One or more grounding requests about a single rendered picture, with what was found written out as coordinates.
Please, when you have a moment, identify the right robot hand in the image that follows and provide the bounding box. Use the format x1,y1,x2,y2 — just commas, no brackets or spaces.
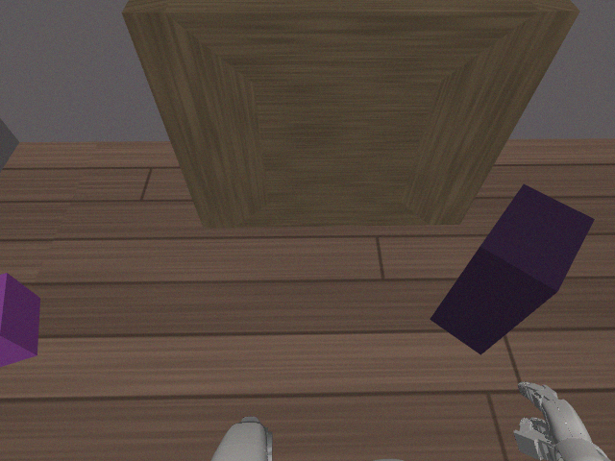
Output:
513,381,592,461

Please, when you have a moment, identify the right robot arm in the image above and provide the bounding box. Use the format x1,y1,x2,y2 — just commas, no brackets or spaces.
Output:
554,438,611,461

